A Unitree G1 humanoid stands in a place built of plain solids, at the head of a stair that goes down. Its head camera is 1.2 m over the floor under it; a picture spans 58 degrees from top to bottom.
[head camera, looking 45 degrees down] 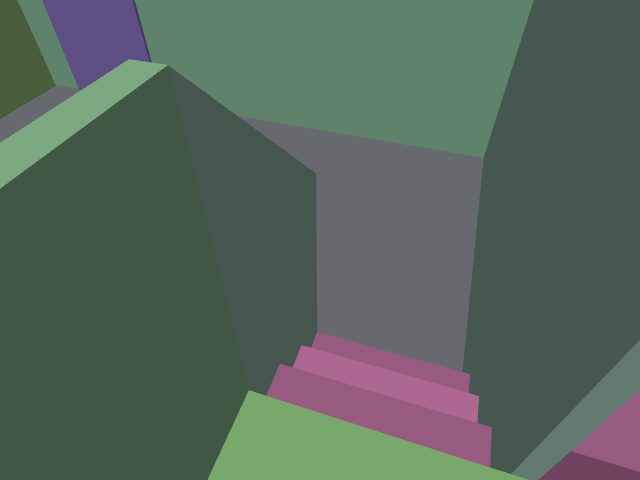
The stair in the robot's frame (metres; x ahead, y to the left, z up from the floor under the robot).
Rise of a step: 0.21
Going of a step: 0.21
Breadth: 0.73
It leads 18 degrees to the right of straight ahead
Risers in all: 4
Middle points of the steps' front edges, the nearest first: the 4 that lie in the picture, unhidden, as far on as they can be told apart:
0.47 -0.14 0.00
0.67 -0.20 -0.20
0.87 -0.27 -0.41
1.07 -0.33 -0.62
